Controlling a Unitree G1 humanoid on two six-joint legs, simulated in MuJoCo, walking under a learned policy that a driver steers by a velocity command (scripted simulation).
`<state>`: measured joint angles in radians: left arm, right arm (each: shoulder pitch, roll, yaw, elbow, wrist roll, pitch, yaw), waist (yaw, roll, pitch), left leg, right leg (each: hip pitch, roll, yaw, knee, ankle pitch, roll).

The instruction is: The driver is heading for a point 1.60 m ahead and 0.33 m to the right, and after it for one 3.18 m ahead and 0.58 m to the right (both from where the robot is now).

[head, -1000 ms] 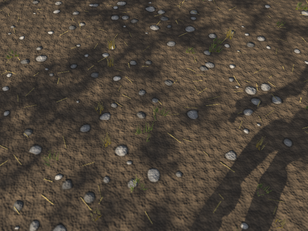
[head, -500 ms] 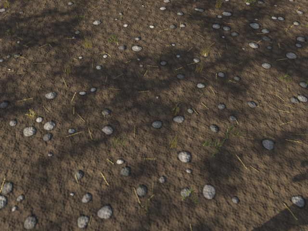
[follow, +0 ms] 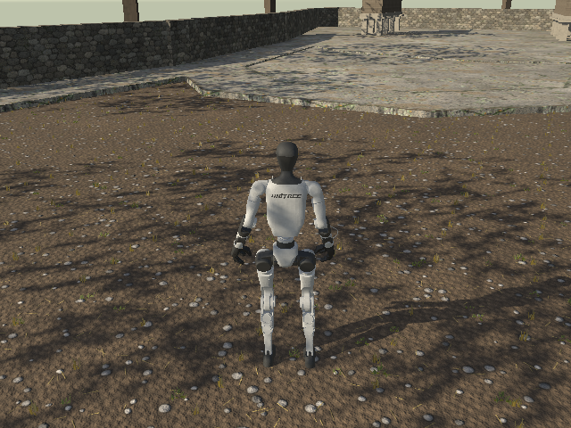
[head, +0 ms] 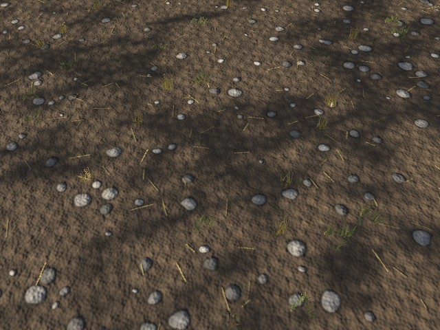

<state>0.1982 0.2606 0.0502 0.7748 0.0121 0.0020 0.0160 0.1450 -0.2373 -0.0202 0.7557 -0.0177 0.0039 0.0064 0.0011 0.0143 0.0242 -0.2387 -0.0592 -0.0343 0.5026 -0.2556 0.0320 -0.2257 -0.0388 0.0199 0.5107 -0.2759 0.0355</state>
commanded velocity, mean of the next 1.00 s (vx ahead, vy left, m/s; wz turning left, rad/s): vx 0.00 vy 0.00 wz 0.02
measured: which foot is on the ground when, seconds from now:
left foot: down 0.00-1.00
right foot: down 0.00-1.00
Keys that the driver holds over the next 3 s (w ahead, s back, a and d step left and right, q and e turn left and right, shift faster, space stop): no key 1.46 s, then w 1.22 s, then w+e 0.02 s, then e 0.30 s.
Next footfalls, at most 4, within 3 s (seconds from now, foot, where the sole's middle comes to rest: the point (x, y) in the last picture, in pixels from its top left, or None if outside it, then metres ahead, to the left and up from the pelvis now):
2.16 right None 0.43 -0.14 -0.77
2.72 left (207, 256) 0.75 0.09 -0.77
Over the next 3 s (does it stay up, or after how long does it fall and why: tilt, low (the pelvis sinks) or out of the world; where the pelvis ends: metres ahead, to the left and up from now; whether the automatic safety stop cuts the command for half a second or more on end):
stays up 0.68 0.01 0.01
